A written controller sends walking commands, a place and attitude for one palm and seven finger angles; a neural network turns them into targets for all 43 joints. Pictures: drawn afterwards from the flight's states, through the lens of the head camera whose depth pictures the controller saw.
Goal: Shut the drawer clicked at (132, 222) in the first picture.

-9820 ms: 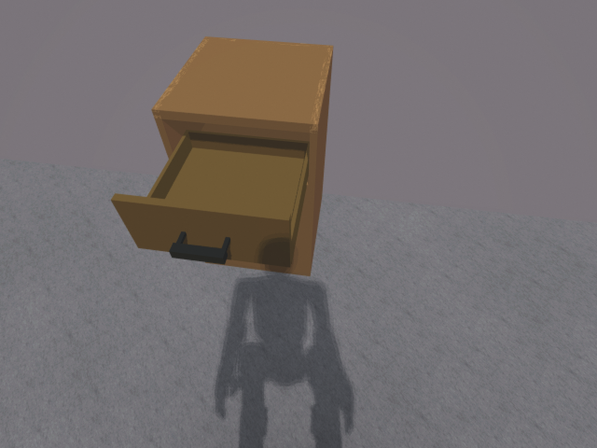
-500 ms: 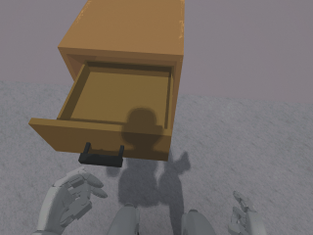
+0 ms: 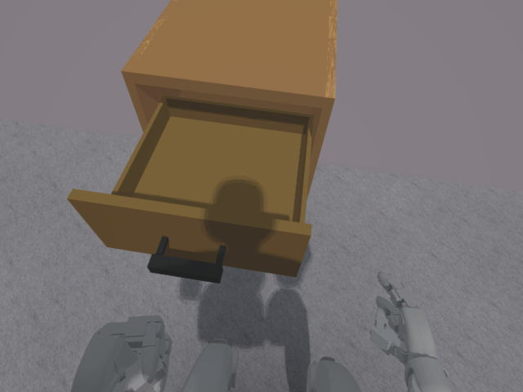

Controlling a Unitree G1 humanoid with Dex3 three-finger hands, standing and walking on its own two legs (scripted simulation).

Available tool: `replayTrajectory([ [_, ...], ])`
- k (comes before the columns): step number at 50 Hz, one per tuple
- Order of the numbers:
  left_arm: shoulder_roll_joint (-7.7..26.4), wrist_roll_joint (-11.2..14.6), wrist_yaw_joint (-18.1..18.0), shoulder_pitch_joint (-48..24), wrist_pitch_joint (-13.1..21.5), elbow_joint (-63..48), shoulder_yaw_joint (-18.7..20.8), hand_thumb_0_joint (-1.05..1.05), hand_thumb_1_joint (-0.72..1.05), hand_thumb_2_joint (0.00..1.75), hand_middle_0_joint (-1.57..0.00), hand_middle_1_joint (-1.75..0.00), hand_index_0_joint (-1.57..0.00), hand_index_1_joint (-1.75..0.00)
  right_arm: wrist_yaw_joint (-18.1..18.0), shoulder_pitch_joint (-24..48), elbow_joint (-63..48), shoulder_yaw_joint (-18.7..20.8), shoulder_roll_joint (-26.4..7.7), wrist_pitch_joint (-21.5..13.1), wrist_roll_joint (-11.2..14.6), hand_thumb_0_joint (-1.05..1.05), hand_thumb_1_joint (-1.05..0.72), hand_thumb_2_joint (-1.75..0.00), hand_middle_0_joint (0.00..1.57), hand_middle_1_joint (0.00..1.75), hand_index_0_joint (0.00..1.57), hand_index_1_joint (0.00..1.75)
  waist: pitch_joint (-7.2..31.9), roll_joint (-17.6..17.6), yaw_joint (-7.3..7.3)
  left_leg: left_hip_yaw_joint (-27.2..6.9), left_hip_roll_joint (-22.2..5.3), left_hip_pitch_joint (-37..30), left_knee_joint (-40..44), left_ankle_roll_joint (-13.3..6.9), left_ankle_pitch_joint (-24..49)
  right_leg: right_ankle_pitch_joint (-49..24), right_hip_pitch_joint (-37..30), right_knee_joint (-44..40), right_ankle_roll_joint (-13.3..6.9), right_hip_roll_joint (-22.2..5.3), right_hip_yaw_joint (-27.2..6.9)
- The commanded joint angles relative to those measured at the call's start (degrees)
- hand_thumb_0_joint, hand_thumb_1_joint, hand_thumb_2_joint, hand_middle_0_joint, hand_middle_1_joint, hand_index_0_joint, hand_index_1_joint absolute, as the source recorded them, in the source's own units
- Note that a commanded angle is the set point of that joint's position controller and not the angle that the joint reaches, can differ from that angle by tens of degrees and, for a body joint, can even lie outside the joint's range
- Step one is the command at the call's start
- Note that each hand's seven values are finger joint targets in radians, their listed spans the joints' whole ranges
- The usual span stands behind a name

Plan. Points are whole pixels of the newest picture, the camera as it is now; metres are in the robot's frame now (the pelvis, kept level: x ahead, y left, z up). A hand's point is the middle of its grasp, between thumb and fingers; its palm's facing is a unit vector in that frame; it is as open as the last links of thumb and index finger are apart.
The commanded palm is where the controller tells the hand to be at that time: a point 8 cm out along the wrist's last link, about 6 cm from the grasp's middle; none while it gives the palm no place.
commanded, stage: raise the hand and make a fist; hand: left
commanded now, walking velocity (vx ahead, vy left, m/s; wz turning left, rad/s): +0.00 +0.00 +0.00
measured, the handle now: (189, 257) +0.33 +0.16 -0.05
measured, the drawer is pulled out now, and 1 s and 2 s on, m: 0.30 0.30 0.30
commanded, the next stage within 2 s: bring the fist close to the handle in 0.52 s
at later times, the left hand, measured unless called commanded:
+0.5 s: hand (168, 369) +0.15 +0.13 +0.05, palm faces -0.06 -1.00 -0.01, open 3.3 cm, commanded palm +0.11 +0.19 +0.05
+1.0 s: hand (169, 354) +0.17 +0.14 +0.01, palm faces -0.08 -1.00 -0.01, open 3.3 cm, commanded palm +0.15 +0.20 +0.01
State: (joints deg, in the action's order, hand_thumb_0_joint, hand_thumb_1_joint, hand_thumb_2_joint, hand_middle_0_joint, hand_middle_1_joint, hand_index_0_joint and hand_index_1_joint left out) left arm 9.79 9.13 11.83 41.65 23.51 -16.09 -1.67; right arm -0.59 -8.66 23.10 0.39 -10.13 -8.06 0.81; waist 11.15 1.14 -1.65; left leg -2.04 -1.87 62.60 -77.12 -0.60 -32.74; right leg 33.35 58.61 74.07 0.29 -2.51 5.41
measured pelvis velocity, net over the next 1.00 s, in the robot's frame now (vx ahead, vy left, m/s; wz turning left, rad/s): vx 0.00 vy -0.01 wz -0.01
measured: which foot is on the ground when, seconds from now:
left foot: down 0.00-1.00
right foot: down 0.00-1.00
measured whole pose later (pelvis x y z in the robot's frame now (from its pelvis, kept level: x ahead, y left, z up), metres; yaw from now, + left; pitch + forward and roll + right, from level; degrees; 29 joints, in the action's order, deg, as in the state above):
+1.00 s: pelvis +0.00 -0.01 -0.03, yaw -1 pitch +21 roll -3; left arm 10.9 11.2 14.1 36.4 27.2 -9.8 2.2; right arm -1.2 -8.8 26.2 1.8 -11.5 -7.4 0.8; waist 12.4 0.8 -0.1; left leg -2.8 -2.6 69.9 -83.3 0.3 -34.9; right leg 35.7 66.1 80.5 -0.6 -1.8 5.7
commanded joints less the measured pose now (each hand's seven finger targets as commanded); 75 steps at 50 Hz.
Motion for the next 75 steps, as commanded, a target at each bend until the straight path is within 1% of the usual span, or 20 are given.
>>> replayTrajectory([
  [1, 2.8, 0.6, 0.0, 4.3, 4.2, -12.6, 1.8, 0.00, 0.90, 0.90, -1.40, -1.60, -1.40, -1.60, -0.9, 2.2, -9.1, 4.1, -7.6, -2.8, 0.5, 0.00, -0.90, -0.90, 0.20, 0.30, 0.20, 0.30, 9.7, 1.3, 1.32, -1.3, 1.5, -10.5, 12.3, -1.0, 11.3, -7.6, -5.2, -9.6, -2.2, 3.0, -0.4],
  [11, 2.7, 0.0, -1.0, 7.3, 4.0, -14.9, 1.0, 0.00, 0.90, 0.90, -1.40, -1.60, -1.40, -1.60, -0.6, 2.0, -10.2, 4.2, -7.4, -2.2, 0.6, 0.00, -0.90, -0.90, 0.20, 0.30, 0.20, 0.30, 11.4, 1.4, 0.87, -1.4, 1.7, -9.4, 12.1, -1.0, 10.4, -6.1, -4.9, -8.9, -2.3, 2.9, -0.3],
  [20, 2.5, -0.1, -2.1, 8.4, 4.1, -14.5, 1.0, 0.00, 0.90, 0.90, -1.40, -1.60, -1.40, -1.60, -0.9, 2.0, -10.3, 4.5, -7.2, -1.8, 0.7, 0.00, -0.90, -0.90, 0.20, 0.30, 0.20, 0.30, 10.3, -0.3, 1.24, -0.7, 1.9, -8.1, 11.7, -1.1, 9.5, -5.6, -5.8, -10.0, -2.2, 2.8, -1.0],
  [24, 4.2, 0.2, -2.2, 8.5, 5.0, -12.8, 3.4, 0.00, 0.90, 0.90, -1.40, -1.60, -1.40, -1.60, -1.2, 2.3, -9.5, 4.6, -7.0, -1.6, 0.9, 0.00, -0.90, -0.90, 0.20, 0.30, 0.20, 0.30, 9.3, -1.0, 0.86, -0.5, 1.8, -7.0, 11.6, -1.0, 8.6, -4.3, -6.2, -10.8, -2.3, 2.9, -1.7],
  [25, 2.9, 0.3, -1.8, 8.7, 5.2, -12.7, 2.2, 0.00, 0.90, 0.90, -1.40, -1.60, -1.40, -1.60, -1.1, 2.1, -9.8, 4.5, -7.1, -1.7, 0.8, 0.00, -0.90, -0.90, 0.20, 0.30, 0.20, 0.30, 9.1, -0.2, 1.40, -0.3, 1.9, -7.2, 11.4, -1.1, 8.4, -4.3, -5.8, -11.0, -2.2, 2.9, -1.7],
  [29, 4.7, 1.1, -1.2, 6.6, 5.9, -11.9, 4.1, 0.00, 0.90, 0.90, -1.40, -1.60, -1.40, -1.60, -1.6, 2.0, -9.1, 4.5, -7.2, -1.8, 1.0, 0.00, -0.90, -0.90, 0.20, 0.30, 0.20, 0.30, 9.0, -1.4, 1.70, -0.1, 1.9, -6.1, 10.3, -1.2, 8.4, -4.0, -6.6, -11.8, -2.1, 2.8, -2.9],
  [32, 4.2, 1.7, -0.1, 5.9, 6.4, -10.6, 4.2, 0.00, 0.90, 0.90, -1.40, -1.60, -1.40, -1.60, -1.6, 1.7, -8.5, 4.5, -7.4, -2.2, 1.0, 0.00, -0.90, -0.90, 0.20, 0.30, 0.20, 0.30, 9.7, 0.1, 1.88, 0.1, 1.9, -6.6, 9.7, -1.2, 9.7, -5.8, -6.3, -11.2, -2.1, 2.7, -2.8],
  [35, 3.2, 1.9, 0.9, 4.1, 6.7, -6.5, 4.3, 0.00, 0.90, 0.90, -1.40, -1.60, -1.40, -1.60, -1.7, 2.1, -7.6, 4.5, -7.6, -2.5, 0.8, 0.00, -0.90, -0.90, 0.20, 0.30, 0.20, 0.30, 8.4, -2.0, 2.61, 0.0, 1.9, -4.7, 8.2, -1.2, 9.5, -6.0, -5.0, -10.5, -2.0, 2.9, -2.9],
  [39, 5.5, 2.4, 1.7, 1.2, 7.9, -6.0, 6.6, 0.00, 0.90, 0.90, -1.40, -1.60, -1.40, -1.60, -1.9, 2.8, -6.7, 4.5, -7.8, -2.8, 0.6, 0.00, -0.90, -0.90, 0.20, 0.30, 0.20, 0.30, 10.8, -0.4, 1.85, 0.1, 1.9, -3.4, 6.5, -1.2, 9.9, -5.8, -4.6, -9.1, -2.2, 2.8, -3.8],
  [43, 4.6, 3.1, 2.2, 0.2, 8.4, -6.5, 6.2, 0.00, 0.90, 0.90, -1.40, -1.60, -1.40, -1.60, -1.4, 2.7, -6.6, 4.5, -7.9, -3.2, 0.4, 0.00, -0.90, -0.90, 0.20, 0.30, 0.20, 0.30, 13.1, 1.3, 1.72, 0.1, 1.9, -4.4, 5.9, -1.2, 11.6, -7.9, -4.0, -7.7, -2.2, 2.7, -3.5],
  [44, 5.5, 3.0, 2.0, 0.6, 8.2, -5.5, 7.3, 0.00, 0.90, 0.90, -1.40, -1.60, -1.40, -1.60, -1.5, 3.1, -6.1, 4.7, -8.0, -3.0, 0.5, 0.00, -0.90, -0.90, 0.20, 0.30, 0.20, 0.30, 13.5, 0.6, 1.29, -0.1, 1.6, -4.5, 6.0, -1.2, 12.2, -8.4, -3.6, -7.0, -2.3, 3.0, -3.0],
  [46, 4.3, 3.1, 2.3, 0.4, 7.8, -5.0, 6.4, 0.00, 0.90, 0.90, -1.40, -1.60, -1.40, -1.60, -1.2, 3.2, -6.3, 4.7, -8.1, -2.8, 0.5, 0.00, -0.90, -0.90, 0.20, 0.30, 0.20, 0.30, 13.5, 0.2, 1.71, -0.1, 1.8, -3.8, 5.5, -1.1, 12.1, -8.7, -3.3, -6.6, -2.2, 2.8, -3.0],
  [49, 5.2, 2.6, 2.0, -3.3, 7.6, -4.1, 6.6, 0.00, 0.90, 0.90, -1.40, -1.60, -1.40, -1.60, -1.5, 3.7, -5.9, 4.5, -8.5, -2.6, 0.4, 0.00, -0.90, -0.90, 0.20, 0.30, 0.20, 0.30, 12.1, 0.3, 2.17, -0.5, 1.6, -2.0, 4.9, -1.1, 9.9, -5.6, -0.5, -6.0, -2.3, 3.0, -3.0],
  [53, 4.2, 2.6, 1.6, -3.5, 7.9, -4.3, 5.6, 0.00, 0.90, 0.90, -1.40, -1.60, -1.40, -1.60, -1.1, 3.4, -6.0, 4.4, -8.8, -2.8, 0.1, 0.00, -0.90, -0.90, 0.20, 0.30, 0.20, 0.30, 14.6, 1.1, 1.85, -0.8, 1.7, -2.5, 4.5, -1.0, 9.9, -5.4, 1.2, -4.0, -2.4, 3.0, -2.0],
  [56, 3.3, 1.8, 0.7, -5.9, 8.0, -4.7, 3.5, 0.00, 0.90, 0.90, -1.40, -1.60, -1.40, -1.60, -0.8, 3.5, -6.3, 4.0, -9.2, -2.8, -0.1, 0.00, -0.90, -0.90, 0.20, 0.30, 0.20, 0.30, 14.6, 2.1, 2.41, -1.3, 1.7, -2.2, 4.3, -1.0, 8.7, -4.2, 3.5, -2.9, -2.4, 3.0, -1.7],
  [62, 3.6, 0.2, -1.9, -10.2, 7.7, -3.6, 3.1, 0.00, 0.90, 0.90, -1.40, -1.60, -1.40, -1.60, -0.7, 3.2, -6.5, 3.7, -9.6, -2.1, -0.5, 0.00, -0.90, -0.90, 0.20, 0.30, 0.20, 0.30, 15.3, 1.7, 2.74, -2.0, 1.8, -0.2, 3.4, -0.7, 5.2, -1.8, 7.3, -0.9, -2.5, 2.9, -1.4],
  [66, 4.1, -0.4, -2.9, -10.8, 7.1, -2.7, 3.6, 0.00, 0.90, 0.90, -1.40, -1.60, -1.40, -1.60, -0.6, 3.1, -6.7, 3.5, -9.6, -1.3, -0.5, 0.00, -0.90, -0.90, 0.20, 0.30, 0.20, 0.30, 17.2, 1.5, 2.27, -2.0, 1.7, 0.3, 2.8, -0.5, 6.3, -2.6, 7.2, 0.2, -2.6, 2.8, -1.4],
  [69, 4.4, -0.4, -3.3, -12.4, 6.7, -1.2, 3.9, 0.00, 0.90, 0.90, -1.40, -1.60, -1.40, -1.60, -0.5, 3.1, -6.2, 3.3, -9.6, -0.8, -0.6, 0.00, -0.90, -0.90, 0.20, 0.30, 0.20, 0.30, 17.3, 0.4, 2.75, -2.2, 1.8, 1.7, 1.9, -0.6, 6.2, -2.6, 7.9, 0.4, -2.6, 3.0, -1.6],
  [72, 3.6, -0.5, -3.5, -15.4, 7.3, -2.2, 2.4, 0.00, 0.90, 0.90, -1.40, -1.60, -1.40, -1.60, -0.3, 2.9, -6.1, 3.0, -9.8, -0.8, -0.8, 0.00, -0.90, -0.90, 0.20, 0.30, 0.20, 0.30, 18.2, 2.8, 3.15, -2.1, 1.8, 1.4, 1.0, -0.5, 6.5, -3.1, 9.5, 1.4, -2.6, 2.7, -1.6],
  [75, 3.4, -0.9, -3.8, -16.2, 7.7, -0.3, 2.5, 0.00, 0.90, 0.90, -1.40, -1.60, -1.40, -1.60, -0.3, 2.7, -5.6, 3.1, -10.0, -0.6, -0.9, 0.00, -0.90, -0.90, 0.20, 0.30, 0.20, 0.30, 19.1, 1.8, 3.42, -2.4, 1.7, 1.3, 0.2, -0.4, 7.4, -3.6, 10.8, 2.5, -2.6, 2.8, -1.3],
])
